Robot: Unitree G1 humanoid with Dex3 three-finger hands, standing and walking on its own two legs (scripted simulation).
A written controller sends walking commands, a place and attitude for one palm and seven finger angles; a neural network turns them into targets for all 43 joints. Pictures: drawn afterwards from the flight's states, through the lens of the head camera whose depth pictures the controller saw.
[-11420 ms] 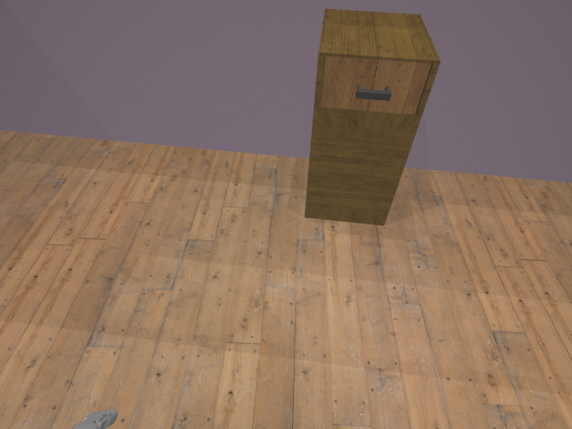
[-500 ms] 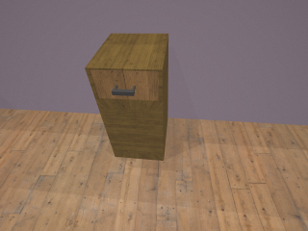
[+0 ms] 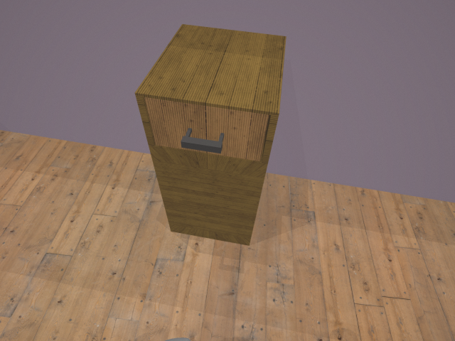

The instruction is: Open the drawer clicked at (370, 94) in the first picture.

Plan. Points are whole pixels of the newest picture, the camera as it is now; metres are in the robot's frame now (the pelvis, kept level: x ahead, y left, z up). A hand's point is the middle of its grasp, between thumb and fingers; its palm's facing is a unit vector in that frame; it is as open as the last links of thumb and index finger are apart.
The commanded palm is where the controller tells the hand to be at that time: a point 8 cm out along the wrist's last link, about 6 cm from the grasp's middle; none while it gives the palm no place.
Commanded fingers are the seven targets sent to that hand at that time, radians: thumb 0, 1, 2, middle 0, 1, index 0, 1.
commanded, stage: take the last steps up to it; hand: left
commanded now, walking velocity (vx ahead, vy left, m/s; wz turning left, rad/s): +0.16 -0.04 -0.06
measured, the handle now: (203, 139) +0.62 +0.13 -0.07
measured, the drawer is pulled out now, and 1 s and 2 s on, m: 0.00 0.00 0.00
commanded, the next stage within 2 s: come to a stop and stand still in 0.02 s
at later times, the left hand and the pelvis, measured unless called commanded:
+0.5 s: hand (157, 322) +0.17 +0.16 -0.15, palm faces +0.03 -0.98 -0.22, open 7.3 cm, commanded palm none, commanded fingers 0.00 0.90 0.90 -0.20 -0.30 -0.20 -0.30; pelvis +0.08 -0.01 +0.01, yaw +1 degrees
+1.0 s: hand out of the picture +0.06 +0.20 -0.16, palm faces +0.01 -0.98 -0.22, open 7.4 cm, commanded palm none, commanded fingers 0.00 0.90 0.90 -0.20 -0.30 -0.20 -0.30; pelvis +0.05 +0.02 +0.01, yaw -1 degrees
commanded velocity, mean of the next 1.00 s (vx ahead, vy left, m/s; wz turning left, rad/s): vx -0.07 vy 0.03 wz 0.00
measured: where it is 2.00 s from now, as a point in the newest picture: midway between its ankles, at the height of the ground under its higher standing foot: outside the picture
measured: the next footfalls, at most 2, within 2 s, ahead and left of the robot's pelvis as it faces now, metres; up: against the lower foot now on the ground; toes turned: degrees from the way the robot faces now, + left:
right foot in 0.28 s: +0.19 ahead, -0.13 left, +0.00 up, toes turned -6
left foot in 0.62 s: +0.09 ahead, +0.12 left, +0.00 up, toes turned +2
